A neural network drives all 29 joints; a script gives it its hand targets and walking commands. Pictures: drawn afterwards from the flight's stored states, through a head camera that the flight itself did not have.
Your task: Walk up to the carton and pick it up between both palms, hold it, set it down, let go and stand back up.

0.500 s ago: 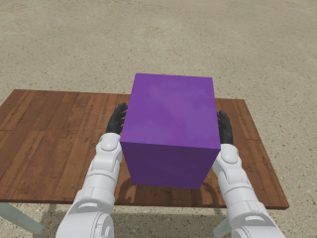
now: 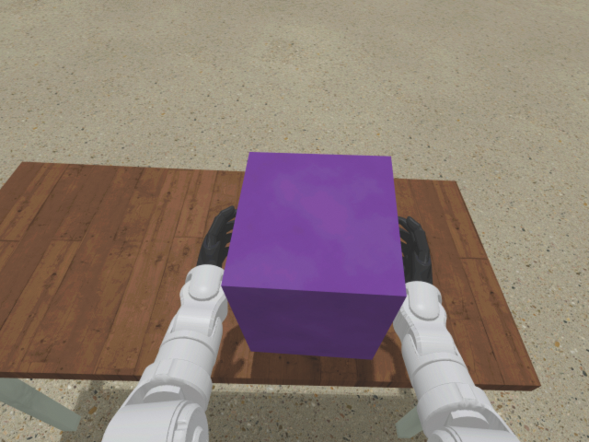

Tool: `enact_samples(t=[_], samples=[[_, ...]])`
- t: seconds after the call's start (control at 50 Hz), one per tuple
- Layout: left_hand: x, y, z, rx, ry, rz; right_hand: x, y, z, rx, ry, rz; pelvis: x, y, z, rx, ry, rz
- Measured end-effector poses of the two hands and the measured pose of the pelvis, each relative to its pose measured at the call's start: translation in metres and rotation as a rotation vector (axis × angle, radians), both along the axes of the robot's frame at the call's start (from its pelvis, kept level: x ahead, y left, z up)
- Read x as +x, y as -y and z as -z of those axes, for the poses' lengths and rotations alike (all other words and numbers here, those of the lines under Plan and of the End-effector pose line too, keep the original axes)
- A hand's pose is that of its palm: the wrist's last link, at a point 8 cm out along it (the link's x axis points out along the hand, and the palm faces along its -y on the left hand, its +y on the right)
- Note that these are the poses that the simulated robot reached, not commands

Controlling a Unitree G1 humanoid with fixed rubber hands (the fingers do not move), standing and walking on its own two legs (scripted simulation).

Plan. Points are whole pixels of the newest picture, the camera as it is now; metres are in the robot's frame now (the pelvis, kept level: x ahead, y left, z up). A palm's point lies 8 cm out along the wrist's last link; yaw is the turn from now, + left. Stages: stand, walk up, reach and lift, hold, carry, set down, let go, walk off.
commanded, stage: set down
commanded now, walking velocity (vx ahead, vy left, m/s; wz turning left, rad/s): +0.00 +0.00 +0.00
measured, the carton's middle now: (314, 262) +0.38 -0.04 +0.02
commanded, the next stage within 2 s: none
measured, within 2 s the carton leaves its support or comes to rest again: rests again in 1.28 s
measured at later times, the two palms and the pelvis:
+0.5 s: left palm (218, 271) +0.38 +0.11 +0.01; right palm (409, 288) +0.33 -0.18 +0.01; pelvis +0.00 +0.00 +0.00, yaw +0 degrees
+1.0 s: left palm (221, 270) +0.38 +0.10 +0.00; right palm (408, 290) +0.34 -0.19 -0.01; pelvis +0.01 +0.00 +0.00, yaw +0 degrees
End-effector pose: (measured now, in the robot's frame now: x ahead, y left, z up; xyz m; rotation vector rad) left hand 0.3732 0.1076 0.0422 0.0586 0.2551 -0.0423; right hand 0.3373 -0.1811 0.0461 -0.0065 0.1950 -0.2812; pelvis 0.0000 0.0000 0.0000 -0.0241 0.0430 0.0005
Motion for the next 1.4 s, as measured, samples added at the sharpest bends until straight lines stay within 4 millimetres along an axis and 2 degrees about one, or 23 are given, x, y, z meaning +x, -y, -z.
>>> enact_samples(t=[0.12,0.16,0.22,0.32,0.38,0.44,0.52,0.56,0.68,0.76,0.9,1.06,1.26,1.4], samples=[[-0.005,0.003,0.033,0.003,-0.108,0.013,-0.010,0.003,0.034,0.007,-0.106,0.015,0.001,0.000,0.000,0.000,-0.003,0.000],[-0.007,0.004,0.037,-0.004,-0.099,0.013,-0.013,0.004,0.039,0.008,-0.104,0.018,0.003,0.001,0.000,0.001,-0.013,0.000],[-0.006,0.004,0.034,-0.013,-0.065,0.005,-0.012,0.003,0.035,0.010,-0.074,0.019,0.007,0.001,0.000,0.001,-0.039,0.001],[-0.002,-0.001,0.014,-0.016,0.035,-0.011,-0.002,-0.001,0.012,0.004,0.025,0.002,0.010,0.000,0.000,0.000,-0.053,0.001],[0.001,-0.002,0.008,-0.013,0.054,-0.012,0.002,-0.002,0.006,-0.007,0.042,-0.004,0.007,0.000,0.000,0.000,-0.049,0.001],[0.003,-0.001,0.015,-0.013,0.018,-0.008,0.002,-0.002,0.015,-0.017,0.004,-0.002,0.002,0.000,0.000,0.000,-0.041,0.001],[0.002,0.004,0.038,-0.012,-0.062,0.008,-0.005,0.003,0.042,-0.015,-0.082,0.016,-0.003,0.000,0.000,0.000,-0.034,0.001],[0.001,0.008,0.043,-0.025,-0.062,0.017,-0.010,0.006,0.050,-0.012,-0.094,0.027,-0.002,0.000,0.000,0.000,-0.038,0.001],[-0.001,0.002,0.040,-0.032,-0.021,0.000,-0.008,0.001,0.043,-0.008,-0.046,0.018,0.010,0.001,0.001,0.001,-0.094,0.003],[-0.001,-0.001,0.035,-0.032,0.011,-0.015,-0.003,-0.002,0.036,-0.027,-0.016,-0.001,0.012,0.001,0.001,0.001,-0.096,0.003],[0.007,0.007,0.045,-0.030,-0.025,0.004,-0.002,0.005,0.051,-0.016,-0.065,0.019,0.002,0.001,0.001,0.001,-0.085,0.003],[0.011,0.004,0.044,-0.018,-0.034,-0.006,0.004,0.003,0.050,-0.021,-0.064,0.012,0.006,0.002,0.003,0.002,-0.124,0.005],[0.010,-0.006,0.046,0.008,-0.042,-0.009,0.009,-0.005,0.047,-0.024,-0.066,-0.007,-0.010,-0.002,0.009,-0.004,-0.136,0.008],[-0.001,-0.009,0.050,-0.015,-0.073,-0.030,0.003,-0.008,0.049,-0.014,-0.099,-0.013,-0.019,-0.004,0.012,-0.007,-0.157,0.009]])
